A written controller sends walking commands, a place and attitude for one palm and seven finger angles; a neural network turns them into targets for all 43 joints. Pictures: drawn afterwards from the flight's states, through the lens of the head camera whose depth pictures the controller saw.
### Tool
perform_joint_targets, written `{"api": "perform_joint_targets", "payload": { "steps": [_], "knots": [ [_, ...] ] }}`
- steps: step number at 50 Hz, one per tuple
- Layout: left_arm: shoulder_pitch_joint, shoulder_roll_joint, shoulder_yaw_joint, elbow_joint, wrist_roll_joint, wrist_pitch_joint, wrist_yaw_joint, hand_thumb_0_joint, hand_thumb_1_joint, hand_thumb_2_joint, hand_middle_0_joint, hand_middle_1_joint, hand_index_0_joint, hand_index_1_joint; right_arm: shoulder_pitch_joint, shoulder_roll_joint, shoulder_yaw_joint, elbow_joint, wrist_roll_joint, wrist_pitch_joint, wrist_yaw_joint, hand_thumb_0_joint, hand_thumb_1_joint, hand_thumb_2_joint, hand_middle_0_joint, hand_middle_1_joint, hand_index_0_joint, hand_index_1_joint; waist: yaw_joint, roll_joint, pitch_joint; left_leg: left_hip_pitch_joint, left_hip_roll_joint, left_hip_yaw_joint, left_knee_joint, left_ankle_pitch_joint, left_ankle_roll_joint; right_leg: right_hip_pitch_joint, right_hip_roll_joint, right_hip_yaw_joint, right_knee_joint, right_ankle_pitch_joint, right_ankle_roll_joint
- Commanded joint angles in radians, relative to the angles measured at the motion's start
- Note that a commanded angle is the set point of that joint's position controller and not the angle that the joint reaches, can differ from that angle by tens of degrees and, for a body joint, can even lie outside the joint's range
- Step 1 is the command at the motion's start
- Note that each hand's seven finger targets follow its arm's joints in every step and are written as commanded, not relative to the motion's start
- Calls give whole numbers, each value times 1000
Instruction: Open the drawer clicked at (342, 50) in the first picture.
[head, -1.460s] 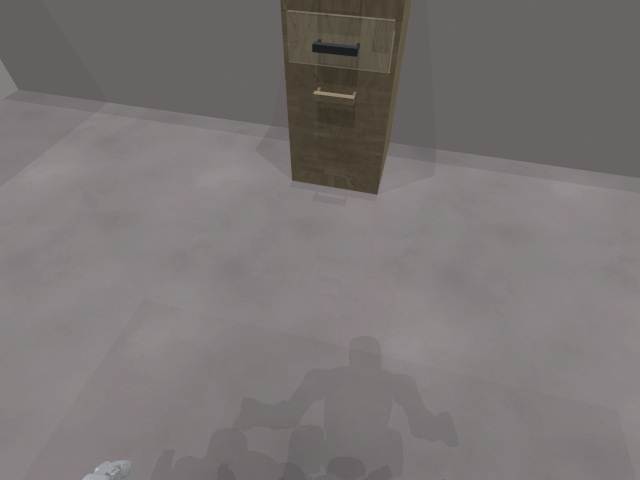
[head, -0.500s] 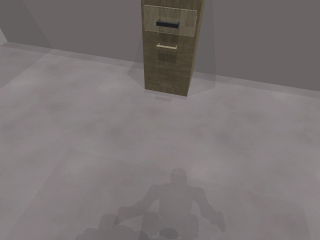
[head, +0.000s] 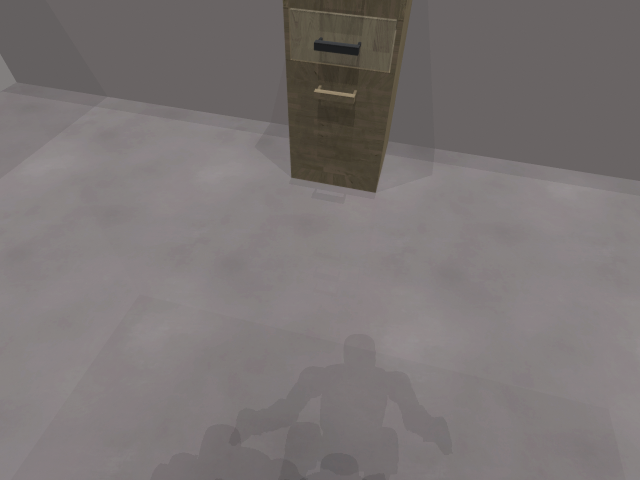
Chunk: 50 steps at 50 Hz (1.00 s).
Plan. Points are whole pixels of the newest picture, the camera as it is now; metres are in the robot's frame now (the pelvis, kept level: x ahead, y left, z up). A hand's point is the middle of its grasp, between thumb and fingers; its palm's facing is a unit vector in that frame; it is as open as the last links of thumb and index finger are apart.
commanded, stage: walk to a spot facing it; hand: left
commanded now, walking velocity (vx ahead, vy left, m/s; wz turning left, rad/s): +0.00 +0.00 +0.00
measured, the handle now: (338, 44) +1.53 +0.02 -0.09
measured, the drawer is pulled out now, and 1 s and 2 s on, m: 0.00 0.00 0.00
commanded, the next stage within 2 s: take the last steps up to it in 1.56 s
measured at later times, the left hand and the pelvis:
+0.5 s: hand out of the picture +0.04 +0.20 -0.20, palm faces -0.03 -0.99 -0.13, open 7.4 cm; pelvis +0.09 +0.02 -0.01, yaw -3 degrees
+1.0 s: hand (252, 344) +0.38 +0.15 -0.18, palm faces -0.03 -0.98 -0.21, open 7.2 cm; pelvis +0.29 -0.03 -0.02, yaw -3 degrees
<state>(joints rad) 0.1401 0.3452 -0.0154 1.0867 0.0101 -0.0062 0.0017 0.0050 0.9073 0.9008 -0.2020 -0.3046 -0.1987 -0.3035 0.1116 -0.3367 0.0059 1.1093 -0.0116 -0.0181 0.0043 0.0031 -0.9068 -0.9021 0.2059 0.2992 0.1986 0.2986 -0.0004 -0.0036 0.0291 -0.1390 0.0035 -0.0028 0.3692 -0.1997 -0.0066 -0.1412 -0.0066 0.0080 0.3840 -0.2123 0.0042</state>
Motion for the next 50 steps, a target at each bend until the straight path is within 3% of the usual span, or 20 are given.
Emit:
{"api": "perform_joint_targets", "payload": {
  "steps": [1,4,6,9,12,16,18,19,21,23,24,30,34,38,39,40,41,43,45,50],
  "knots": [
    [-31,202,44,-58,2,-19,9,0,900,900,-200,-300,-200,-300,-47,-211,-40,-62,5,-18,-17,0,-900,-900,200,300,200,300,4,3,-57,25,116,-97,-56,149,34,-12,-113,101,-66,135,-33],
    [-34,202,44,-59,2,-19,9,0,900,900,-200,-300,-200,-300,-45,-209,-41,-61,4,-16,-16,0,-900,-900,200,300,200,300,2,1,-53,24,117,-97,-61,136,33,-14,-112,103,-70,124,-34],
    [43,75,16,-26,2,2,13,0,900,900,-200,-300,-200,-300,25,-78,-8,-30,-4,2,-10,0,-900,-900,200,300,200,300,3,-2,-66,19,105,-70,-46,-11,15,-17,-101,96,-63,-61,-16],
    [93,83,29,-26,13,14,-1,0,900,900,-200,-300,-200,-300,60,-78,-18,-34,-13,13,-5,0,-900,-900,200,300,200,300,11,-34,46,-101,80,-68,-26,-315,26,-97,-88,143,-78,-350,-40],
    [161,88,44,-35,14,9,-9,0,900,900,-200,-300,-200,-300,80,-61,-24,-54,-14,8,-4,0,-900,-900,200,300,200,300,24,-75,100,-199,49,-34,88,-339,31,-97,-116,215,-97,-433,-84],
    [239,93,72,-35,9,-17,0,0,900,900,-200,-300,-200,-300,111,-9,-29,-81,-8,-18,-5,0,-900,-900,200,300,200,300,22,-164,78,-262,41,61,272,-221,19,-21,-241,348,-144,-310,-175],
    [224,69,76,-39,10,-23,2,0,900,900,-200,-300,-200,-300,166,15,-32,-68,-3,-34,-5,0,-900,-900,200,300,200,300,-11,-105,62,-142,54,76,154,-190,24,-68,-215,261,-48,-141,-168],
    [206,33,73,-43,7,-23,0,0,900,900,-200,-300,-200,-300,250,15,-34,-38,-2,-42,-10,0,-900,-900,200,300,200,300,-48,-37,38,23,71,47,59,-129,39,-160,-140,165,70,-72,-130],
    [87,-61,51,-100,9,-34,-2,0,900,900,-200,-300,-200,-300,523,-78,-66,61,-17,-54,-27,0,-900,-900,200,300,200,300,-138,351,77,304,377,-385,-130,143,169,-560,40,-79,603,-321,-35],
    [21,-59,61,-113,11,-46,-2,0,900,900,-200,-300,-200,-300,540,-5,-46,70,-13,-57,-42,0,-900,-900,200,300,200,300,-116,101,132,310,419,-345,-76,426,242,-668,-55,1,769,-287,-42],
    [26,-79,62,-106,12,-43,-10,0,900,900,-200,-300,-200,-300,499,13,-44,52,-14,-63,-44,0,-900,-900,200,300,200,300,-90,78,147,260,393,-282,-94,406,230,-653,-81,-1,784,-254,-36],
    [-16,-153,57,-125,12,-16,-40,0,900,900,-200,-300,-200,-300,473,89,-32,66,-6,-87,-54,0,-900,-900,200,300,200,300,-32,131,168,136,231,-8,-197,361,144,-560,-87,-120,559,-13,-16],
    [-69,-153,58,-140,6,-22,-38,0,900,900,-200,-300,-200,-300,488,77,-40,90,-6,-80,-55,0,-900,-900,200,300,200,300,-27,140,150,121,236,59,-169,567,138,-365,-29,-174,328,41,-52],
    [253,-83,88,-50,19,-37,-21,0,900,900,-200,-300,-200,-300,426,36,-57,83,0,-71,-49,0,-900,-900,200,300,200,300,127,111,-31,71,215,117,256,755,92,60,31,-184,203,63,-103],
    [388,-4,108,-15,28,-53,-10,0,900,900,-200,-300,-200,-300,437,69,-55,72,8,-70,-36,0,-900,-900,200,300,200,300,175,5,-124,-124,169,115,543,483,65,297,-112,-19,158,39,-151],
    [448,96,133,-1,20,-58,3,0,900,900,-200,-300,-200,-300,500,146,-46,44,21,-75,-32,0,-900,-900,200,300,200,300,147,-215,-239,-385,16,115,936,-285,25,444,-434,472,31,27,-282],
    [405,112,138,-14,-1,-52,3,0,900,900,-200,-300,-200,-300,420,132,-51,17,21,-65,-29,0,-900,-900,200,300,200,300,144,-171,-215,-423,52,7,1082,-336,55,312,-484,570,-118,-203,-310],
    [211,6,106,-61,5,-49,16,0,900,900,-200,-300,-200,-300,304,141,-59,-19,-2,-53,-18,0,-900,-900,200,300,200,300,65,-33,1,-470,146,-28,1059,-180,58,-8,-415,401,-167,-313,-244],
    [144,-67,81,-70,15,-62,18,0,900,900,-200,-300,-200,-300,345,171,-56,-6,-18,-24,-13,0,-900,-900,200,300,200,300,-8,-31,27,-386,167,-13,950,-133,36,-174,-336,213,-181,-201,-192],
    [142,-82,82,-61,19,-70,11,0,900,900,-200,-300,-200,-300,304,184,-64,-49,-19,6,5,0,-900,-900,200,300,200,300,-49,-107,71,-331,171,61,670,-39,-10,-302,-251,33,-247,-179,-161]
  ]
}}
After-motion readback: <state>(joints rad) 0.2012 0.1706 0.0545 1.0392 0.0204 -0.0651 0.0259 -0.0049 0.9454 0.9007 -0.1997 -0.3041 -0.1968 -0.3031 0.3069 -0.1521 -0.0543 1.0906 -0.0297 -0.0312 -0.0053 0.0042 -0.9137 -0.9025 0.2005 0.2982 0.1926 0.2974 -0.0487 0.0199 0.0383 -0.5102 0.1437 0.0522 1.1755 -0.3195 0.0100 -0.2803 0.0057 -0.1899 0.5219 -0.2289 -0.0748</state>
